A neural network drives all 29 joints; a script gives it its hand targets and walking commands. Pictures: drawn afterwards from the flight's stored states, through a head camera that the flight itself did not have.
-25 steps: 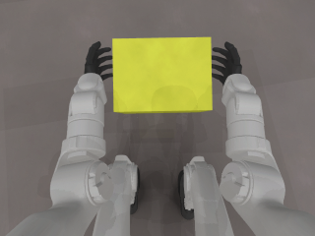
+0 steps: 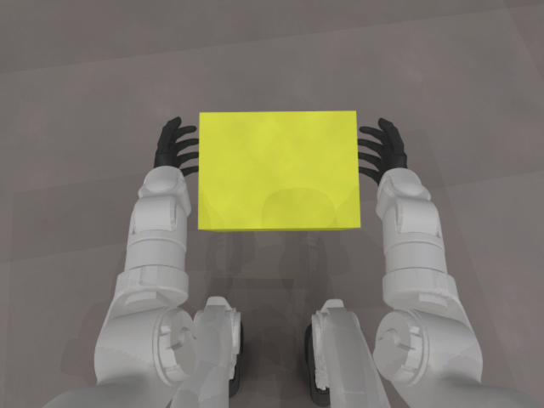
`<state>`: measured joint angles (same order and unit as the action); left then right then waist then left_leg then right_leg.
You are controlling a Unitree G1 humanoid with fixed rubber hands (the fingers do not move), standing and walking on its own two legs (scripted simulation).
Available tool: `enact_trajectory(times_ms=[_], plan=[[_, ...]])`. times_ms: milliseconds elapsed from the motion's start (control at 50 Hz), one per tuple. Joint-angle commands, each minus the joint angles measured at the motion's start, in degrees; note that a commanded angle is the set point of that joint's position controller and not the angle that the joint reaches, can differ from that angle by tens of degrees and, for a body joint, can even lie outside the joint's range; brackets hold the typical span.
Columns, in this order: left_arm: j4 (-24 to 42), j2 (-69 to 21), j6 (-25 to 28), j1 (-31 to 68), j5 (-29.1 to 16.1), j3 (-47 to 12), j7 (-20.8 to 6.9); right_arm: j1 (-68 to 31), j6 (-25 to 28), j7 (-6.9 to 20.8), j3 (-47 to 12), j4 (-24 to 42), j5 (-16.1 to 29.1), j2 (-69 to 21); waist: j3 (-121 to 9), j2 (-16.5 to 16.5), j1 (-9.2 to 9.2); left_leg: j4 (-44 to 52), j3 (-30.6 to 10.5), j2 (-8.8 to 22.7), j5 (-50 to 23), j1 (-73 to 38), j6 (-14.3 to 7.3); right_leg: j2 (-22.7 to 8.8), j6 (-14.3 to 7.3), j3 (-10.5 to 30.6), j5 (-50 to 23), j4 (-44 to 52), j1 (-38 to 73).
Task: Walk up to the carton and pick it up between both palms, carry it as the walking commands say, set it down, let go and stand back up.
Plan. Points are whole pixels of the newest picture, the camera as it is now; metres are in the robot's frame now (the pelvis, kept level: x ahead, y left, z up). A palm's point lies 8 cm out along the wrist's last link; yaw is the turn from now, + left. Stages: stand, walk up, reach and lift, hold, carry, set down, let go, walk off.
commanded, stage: reach and lift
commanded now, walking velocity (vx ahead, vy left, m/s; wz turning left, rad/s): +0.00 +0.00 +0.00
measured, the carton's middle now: (278, 178) +0.47 +0.00 -0.13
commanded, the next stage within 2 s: none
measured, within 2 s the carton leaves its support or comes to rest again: neither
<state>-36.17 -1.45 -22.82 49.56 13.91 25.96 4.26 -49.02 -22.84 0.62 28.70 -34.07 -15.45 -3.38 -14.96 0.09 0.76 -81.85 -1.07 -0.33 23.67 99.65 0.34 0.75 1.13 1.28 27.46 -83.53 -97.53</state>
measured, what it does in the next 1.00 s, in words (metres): rises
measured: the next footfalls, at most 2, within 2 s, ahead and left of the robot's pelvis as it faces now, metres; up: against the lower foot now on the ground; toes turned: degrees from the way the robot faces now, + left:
none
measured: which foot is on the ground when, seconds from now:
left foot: down 0.00-1.00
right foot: down 0.00-1.00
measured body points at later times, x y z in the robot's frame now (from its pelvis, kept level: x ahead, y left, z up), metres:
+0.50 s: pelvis +0.01 +0.00 +0.07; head +0.19 +0.01 +0.48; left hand +0.44 +0.16 +0.02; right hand +0.44 -0.16 +0.03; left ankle +0.10 +0.12 -0.55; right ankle +0.07 -0.13 -0.55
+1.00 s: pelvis +0.03 +0.00 +0.13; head +0.16 +0.01 +0.56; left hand +0.42 +0.16 +0.10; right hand +0.41 -0.17 +0.10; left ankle +0.10 +0.12 -0.55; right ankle +0.07 -0.13 -0.55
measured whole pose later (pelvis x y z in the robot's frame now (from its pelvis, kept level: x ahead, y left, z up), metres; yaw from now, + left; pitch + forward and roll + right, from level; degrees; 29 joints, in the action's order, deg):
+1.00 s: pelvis +0.03 +0.00 +0.13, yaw +0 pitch +24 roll +0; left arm -27.8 -6.6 -24.9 33.4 18.5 25.1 -2.9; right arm -31.9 -24.9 4.6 28.0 -24.8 -19.3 -8.9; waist -8.1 0.8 1.4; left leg -48.4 -0.6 -0.5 14.7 57.8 -0.1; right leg 0.1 0.8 2.1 18.2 -50.4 -56.4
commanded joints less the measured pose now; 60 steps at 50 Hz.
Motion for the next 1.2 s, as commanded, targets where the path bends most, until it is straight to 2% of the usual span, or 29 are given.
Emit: enact_trajectory(times_ms=[0,680,1000,1180], plan=[[-2.09,-55.87,1.01,33.43,-10.08,-29.91,-20.65,-33.64,0.61,17.30,-30.44,-3.89,10.20,-54.77,-48.48,-1.29,0.03,9.07,3.61,-8.11,-11.54,-35.64,0.15,7.91,-0.54,-4.02,-13.83,10.67,25.10],[1.02,-59.28,0.07,20.53,-7.03,-31.96,-24.20,-19.99,-0.94,20.45,-32.59,0.76,7.22,-58.42,-35.88,-0.99,0.59,29.84,0.31,-6.78,-16.03,-57.85,-1.61,6.01,-1.52,-1.07,-18.59,30.90,46.15],[4.65,-58.40,-1.02,12.31,-5.79,-33.10,-24.00,-12.69,-1.73,20.59,-34.35,3.65,6.75,-57.28,-26.66,-0.34,0.16,39.79,-1.11,-5.77,-17.62,-70.14,-2.10,5.04,-1.73,0.42,-19.75,41.19,56.96],[6.32,-57.79,-0.83,7.83,-5.35,-33.98,-23.80,-8.30,-1.56,19.86,-35.39,5.07,6.39,-56.96,-22.78,-0.01,0.36,45.17,-1.67,-5.44,-21.94,-77.13,-2.11,4.52,-1.62,1.44,-24.02,47.28,65.27]])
